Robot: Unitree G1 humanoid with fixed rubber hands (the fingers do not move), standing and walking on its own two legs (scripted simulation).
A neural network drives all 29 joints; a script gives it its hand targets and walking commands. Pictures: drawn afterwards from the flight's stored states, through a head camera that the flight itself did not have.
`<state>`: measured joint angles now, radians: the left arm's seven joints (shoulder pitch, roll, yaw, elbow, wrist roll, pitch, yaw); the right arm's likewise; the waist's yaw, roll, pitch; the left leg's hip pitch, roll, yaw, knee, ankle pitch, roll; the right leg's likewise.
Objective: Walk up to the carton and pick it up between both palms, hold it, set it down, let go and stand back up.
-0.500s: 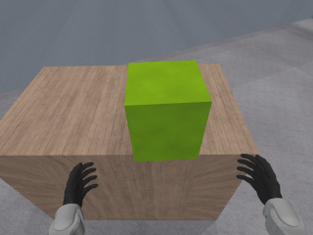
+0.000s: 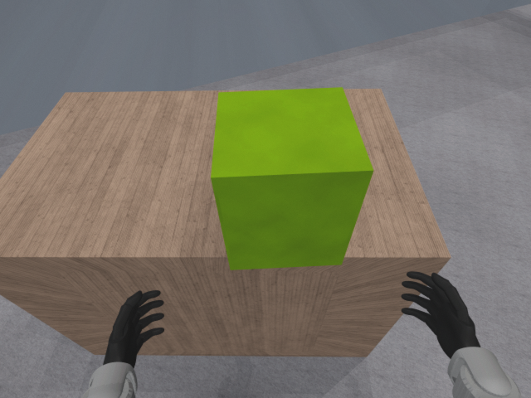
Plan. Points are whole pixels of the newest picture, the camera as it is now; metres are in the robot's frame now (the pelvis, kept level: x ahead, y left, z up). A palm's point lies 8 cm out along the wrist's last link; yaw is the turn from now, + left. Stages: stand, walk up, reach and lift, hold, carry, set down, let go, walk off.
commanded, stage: set down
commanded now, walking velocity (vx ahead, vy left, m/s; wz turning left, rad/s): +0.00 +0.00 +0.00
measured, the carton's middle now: (283, 183) +0.45 +0.00 +0.06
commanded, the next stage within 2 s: let go in 0.84 s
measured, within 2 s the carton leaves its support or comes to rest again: neither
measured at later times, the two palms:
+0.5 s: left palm (132, 367) +0.17 +0.23 -0.04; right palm (451, 364) +0.18 -0.24 -0.03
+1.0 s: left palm (140, 368) +0.18 +0.23 -0.08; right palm (446, 393) +0.15 -0.23 -0.08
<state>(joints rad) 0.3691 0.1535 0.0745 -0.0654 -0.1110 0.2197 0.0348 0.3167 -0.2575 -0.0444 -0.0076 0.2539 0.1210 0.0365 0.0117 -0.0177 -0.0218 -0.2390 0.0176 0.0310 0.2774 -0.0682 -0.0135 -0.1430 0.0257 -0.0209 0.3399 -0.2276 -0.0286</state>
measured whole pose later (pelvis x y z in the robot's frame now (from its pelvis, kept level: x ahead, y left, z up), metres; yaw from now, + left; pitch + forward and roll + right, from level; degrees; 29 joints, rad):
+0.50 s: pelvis +0.01 +0.00 +0.00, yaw +0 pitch +2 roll +1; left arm 0.32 0.15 0.07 0.22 -0.08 0.12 0.02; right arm 0.32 -0.22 -0.04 0.30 0.15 -0.04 0.03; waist 0.01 -0.02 -0.02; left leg -0.24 0.02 0.03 0.30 -0.09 -0.01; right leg -0.13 0.03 -0.02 0.34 -0.24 -0.03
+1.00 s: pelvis +0.01 +0.00 +0.00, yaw +0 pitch +2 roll +0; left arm 0.20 0.15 0.07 0.47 -0.03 0.11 0.01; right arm 0.31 -0.20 -0.04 0.55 0.06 -0.14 0.02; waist 0.01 -0.02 0.00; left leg -0.24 0.02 0.03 0.32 -0.12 -0.01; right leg -0.12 0.02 -0.02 0.34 -0.25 -0.03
